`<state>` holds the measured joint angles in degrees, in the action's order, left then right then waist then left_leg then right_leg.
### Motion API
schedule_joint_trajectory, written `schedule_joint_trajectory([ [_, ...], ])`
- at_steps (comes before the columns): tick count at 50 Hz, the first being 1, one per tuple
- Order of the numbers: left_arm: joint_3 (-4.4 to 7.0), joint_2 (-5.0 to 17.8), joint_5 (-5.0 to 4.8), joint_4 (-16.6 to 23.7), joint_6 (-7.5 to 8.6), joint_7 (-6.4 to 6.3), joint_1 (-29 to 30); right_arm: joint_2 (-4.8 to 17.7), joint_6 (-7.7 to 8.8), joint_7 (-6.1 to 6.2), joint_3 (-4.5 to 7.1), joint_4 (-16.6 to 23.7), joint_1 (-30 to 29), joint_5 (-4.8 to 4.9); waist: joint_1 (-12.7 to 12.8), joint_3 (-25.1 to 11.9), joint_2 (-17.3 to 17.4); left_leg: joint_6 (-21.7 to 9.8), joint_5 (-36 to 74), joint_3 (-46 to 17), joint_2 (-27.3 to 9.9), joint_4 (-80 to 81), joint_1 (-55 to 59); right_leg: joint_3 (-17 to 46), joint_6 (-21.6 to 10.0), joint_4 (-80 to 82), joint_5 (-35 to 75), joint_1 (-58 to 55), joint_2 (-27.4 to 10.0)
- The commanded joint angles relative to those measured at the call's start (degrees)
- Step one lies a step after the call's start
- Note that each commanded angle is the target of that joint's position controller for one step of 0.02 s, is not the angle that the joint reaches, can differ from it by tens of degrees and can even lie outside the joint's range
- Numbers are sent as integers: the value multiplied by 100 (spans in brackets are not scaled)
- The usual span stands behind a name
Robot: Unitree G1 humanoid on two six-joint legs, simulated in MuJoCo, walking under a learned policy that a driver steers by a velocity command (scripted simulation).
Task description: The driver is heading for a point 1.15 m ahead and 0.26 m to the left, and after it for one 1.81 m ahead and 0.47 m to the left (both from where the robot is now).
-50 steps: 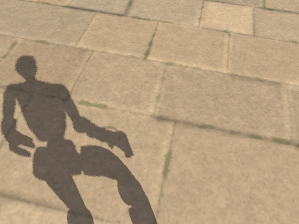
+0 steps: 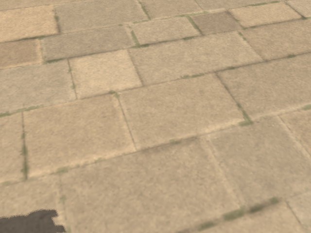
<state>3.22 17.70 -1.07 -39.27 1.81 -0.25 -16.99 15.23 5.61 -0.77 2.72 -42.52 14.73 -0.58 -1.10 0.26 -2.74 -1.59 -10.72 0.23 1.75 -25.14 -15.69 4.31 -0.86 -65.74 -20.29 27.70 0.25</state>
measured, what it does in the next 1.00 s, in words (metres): walks ahead, turning left: right foot, then left foot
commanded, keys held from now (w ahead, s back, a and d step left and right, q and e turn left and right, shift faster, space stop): w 0.26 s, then w+q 0.20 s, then q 0.54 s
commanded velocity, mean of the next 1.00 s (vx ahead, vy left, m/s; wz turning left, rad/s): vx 0.34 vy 0.00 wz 0.24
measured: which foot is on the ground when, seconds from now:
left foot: down 0.00-0.32, up 0.34-0.78, down 0.80-1.00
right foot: up 0.00-0.30, down 0.32-0.80, up 0.82-1.00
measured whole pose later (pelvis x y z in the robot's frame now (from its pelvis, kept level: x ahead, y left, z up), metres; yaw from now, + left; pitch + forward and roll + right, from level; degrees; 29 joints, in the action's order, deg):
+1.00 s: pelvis +0.41 -0.02 -0.01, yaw +18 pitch +3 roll -1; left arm 3.3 17.1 0.4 -41.5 0.0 -1.7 -4.9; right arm 17.2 -0.7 -0.1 4.2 -36.4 10.0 -0.1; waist -1.3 4.2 -0.7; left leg -4.5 -4.7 -3.6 5.0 -26.7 -24.3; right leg 3.9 3.3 -61.3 -25.7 30.2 0.1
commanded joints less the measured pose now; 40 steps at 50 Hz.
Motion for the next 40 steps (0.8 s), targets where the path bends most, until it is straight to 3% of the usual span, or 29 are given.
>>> schedule_joint_trajectory([
  [1,65,245,26,502,109,38,209,677,81,17,156,145,130,45,-9,23,937,-1039,215,-1616,-1431,1458,902,122,47,504,310,1126,-437],
  [4,-34,89,84,625,159,73,671,923,54,32,213,3,200,98,-97,88,754,-1130,776,-1221,-1463,1636,904,-65,129,1552,964,1124,-556],
  [8,-84,36,33,727,236,155,1333,1086,-23,32,227,-209,460,167,-333,179,734,-976,1040,-689,-1329,1625,854,-317,155,2798,1870,587,-417],
  [11,-60,114,-16,861,264,214,1709,1147,-100,25,231,-397,733,214,-407,275,760,-893,1108,-715,-1515,1500,1167,-356,41,3247,1876,446,-324],
  [13,-24,206,-16,907,284,251,1739,1219,-165,42,253,-481,765,232,-300,284,799,-800,1437,-734,-1650,1297,1433,-386,-121,3496,1586,270,-263],
  [14,23,286,3,868,300,249,1549,1252,-200,52,258,-506,745,242,-132,196,795,-731,1947,-734,-1629,1013,1423,-445,-210,3682,1504,-173,-173],
  [15,122,437,37,713,308,222,1014,1241,-225,63,243,-511,681,257,208,-101,714,-612,2720,-570,-1440,379,1297,-550,-337,3928,1560,-1032,-38],
  [16,266,719,77,491,301,162,176,1090,-218,67,176,-478,677,210,603,-674,583,-437,2755,-363,-1138,-685,777,-400,-505,3889,1643,-2371,-202],
  [17,385,1213,200,381,262,77,-782,624,-167,64,11,-254,715,56,887,-1604,-299,-121,892,-48,-625,-2685,-748,1231,-964,3805,1507,-4239,-1598],
  [18,388,1327,189,333,221,98,-898,319,-70,67,-90,-233,1212,135,664,-2132,-1473,48,-2280,-380,15,-4094,-2190,3350,-1551,4537,468,-4971,-2481],
  [19,258,821,126,312,231,107,-747,936,-47,54,86,-270,851,269,782,-1477,-764,42,-2088,-797,-276,-4669,-2711,3071,-1369,4738,-103,-4450,-2277],
  [20,187,641,82,297,252,110,-406,1037,-34,37,136,-162,492,324,663,-793,-597,6,-1550,-693,-495,-4628,-2857,2214,-1190,4874,124,-3759,-2079],
  [21,145,496,108,290,277,128,-48,945,-52,61,137,-166,324,275,481,-491,-311,38,-1091,-606,-693,-4430,-2668,1672,-1079,5065,496,-3144,-1820],
  [22,110,340,133,272,319,149,199,879,-106,70,163,-179,294,220,326,-229,-340,79,-762,-618,-824,-4211,-2475,1217,-1030,5273,923,-2672,-1630],
  [23,103,269,169,234,371,155,353,762,-182,70,162,-227,424,227,168,-161,-423,120,-525,-642,-912,-4133,-2165,852,-991,5464,1223,-2327,-1517],
  [25,122,248,213,132,471,148,559,546,-317,99,154,-265,516,218,-19,-11,-276,254,-382,-600,-825,-4028,-1912,203,-1036,5534,3010,-1928,-1474],
  [27,174,375,232,44,489,86,689,486,-386,123,164,-125,357,155,-115,87,-192,386,-96,-552,-766,-3614,-1995,-362,-1032,5467,4243,-1807,-1462],
  [30,217,526,202,-42,384,-53,750,318,-378,16,99,90,-92,110,9,89,-169,393,925,-223,-705,-2298,-1664,-1088,-909,5424,4329,-1738,-1229],
  [33,270,702,134,-192,260,-147,533,313,-384,-142,93,363,-551,95,207,-27,-100,294,1350,-57,-616,-1484,-1455,-1241,-889,5242,4346,-2128,-1379],
  [36,338,826,-9,-258,125,-181,581,540,-442,-248,192,586,-654,76,150,-72,-146,66,773,19,-549,-1165,-1453,-1237,-786,4740,4436,-2591,-1618],
  [38,379,886,-97,-230,34,-221,706,717,-464,-275,295,614,-340,54,-55,-229,-169,-150,315,243,-295,-929,-1001,-1296,-639,3910,5000,-2649,-1583],
  [39,360,814,-117,-214,-10,-232,741,885,-443,-247,399,515,148,56,-306,-477,12,-324,684,356,-56,-445,-304,-1452,-448,3021,4931,-2516,-1326],
  [40,310,694,-1,-225,3,-210,416,1320,-431,-121,553,472,552,46,-424,-819,711,-605,2823,-263,-294,-102,792,-1562,-55,1711,3718,-1825,-846],
])
Keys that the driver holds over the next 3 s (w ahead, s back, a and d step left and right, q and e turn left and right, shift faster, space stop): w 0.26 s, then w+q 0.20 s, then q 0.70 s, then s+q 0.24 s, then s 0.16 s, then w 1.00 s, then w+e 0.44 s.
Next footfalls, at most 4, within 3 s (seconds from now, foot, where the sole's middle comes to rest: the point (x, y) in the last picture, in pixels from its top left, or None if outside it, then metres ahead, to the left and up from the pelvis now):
0.32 right None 0.32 -0.16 -0.78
0.80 left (133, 230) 0.52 0.08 -0.78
1.26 right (184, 219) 0.56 -0.13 -0.78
1.68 left None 0.29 0.00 -0.78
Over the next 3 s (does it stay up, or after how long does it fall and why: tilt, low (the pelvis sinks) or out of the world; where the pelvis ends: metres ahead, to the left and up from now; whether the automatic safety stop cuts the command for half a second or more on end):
stays up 0.83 0.26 0.01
